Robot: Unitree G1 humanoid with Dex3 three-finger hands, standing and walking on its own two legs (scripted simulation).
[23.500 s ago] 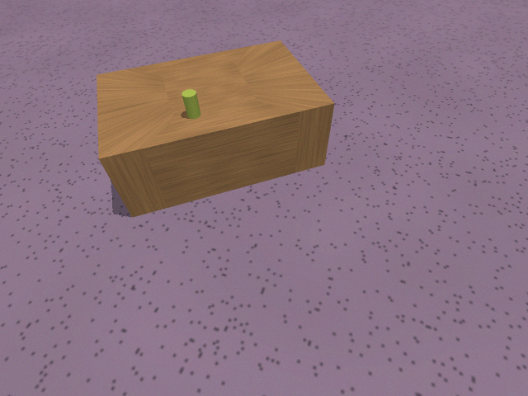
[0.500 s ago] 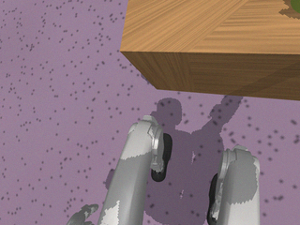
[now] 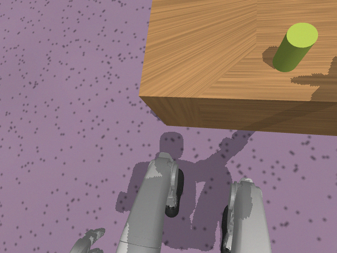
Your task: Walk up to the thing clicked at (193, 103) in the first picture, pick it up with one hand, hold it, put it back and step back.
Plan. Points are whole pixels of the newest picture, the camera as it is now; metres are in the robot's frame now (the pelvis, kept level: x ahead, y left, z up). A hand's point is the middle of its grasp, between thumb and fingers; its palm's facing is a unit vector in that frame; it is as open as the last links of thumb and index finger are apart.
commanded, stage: home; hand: right
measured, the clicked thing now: (292, 49) +0.60 -0.16 -0.10
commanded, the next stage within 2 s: rest in 0.60 s
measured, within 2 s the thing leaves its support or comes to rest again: neither
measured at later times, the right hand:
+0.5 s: hand out of the picture +0.44 -0.26 +0.07, palm faces +0.06 +0.98 -0.21, open 17.1 cm
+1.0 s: hand out of the picture +0.25 -0.16 +0.11, palm faces +0.08 +0.98 -0.17, open 17.4 cm
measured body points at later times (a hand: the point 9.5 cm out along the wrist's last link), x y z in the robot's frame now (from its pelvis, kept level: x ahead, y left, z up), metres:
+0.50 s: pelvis +0.06 +0.00 +0.15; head +0.17 -0.03 +0.58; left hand +0.10 +0.27 +0.05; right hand +0.43 -0.31 +0.09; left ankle +0.13 +0.14 -0.51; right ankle +0.03 -0.11 -0.51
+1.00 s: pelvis +0.10 +0.02 +0.18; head +0.13 +0.01 +0.63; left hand +0.28 +0.25 +0.10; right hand +0.24 -0.22 +0.13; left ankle +0.13 +0.14 -0.51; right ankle +0.03 -0.11 -0.51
